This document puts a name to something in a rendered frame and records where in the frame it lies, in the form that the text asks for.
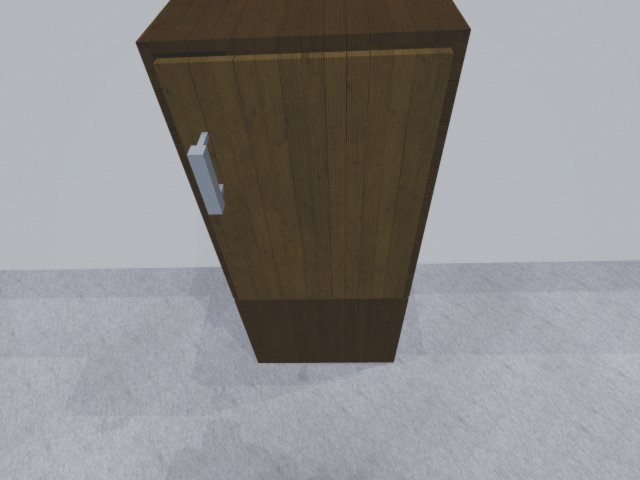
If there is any cupboard door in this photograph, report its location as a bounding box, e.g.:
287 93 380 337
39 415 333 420
153 47 454 300

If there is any handle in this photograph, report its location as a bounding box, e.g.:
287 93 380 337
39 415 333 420
187 132 225 215

